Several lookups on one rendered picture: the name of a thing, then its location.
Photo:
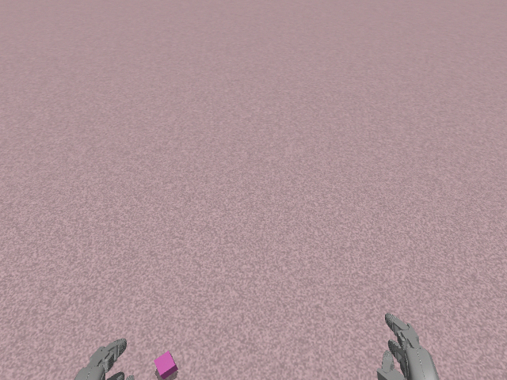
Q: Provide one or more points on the right robot hand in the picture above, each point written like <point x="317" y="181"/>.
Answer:
<point x="415" y="362"/>

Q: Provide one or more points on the cube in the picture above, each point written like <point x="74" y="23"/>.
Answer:
<point x="165" y="365"/>

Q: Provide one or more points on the left robot hand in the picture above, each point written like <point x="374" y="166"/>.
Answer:
<point x="102" y="361"/>

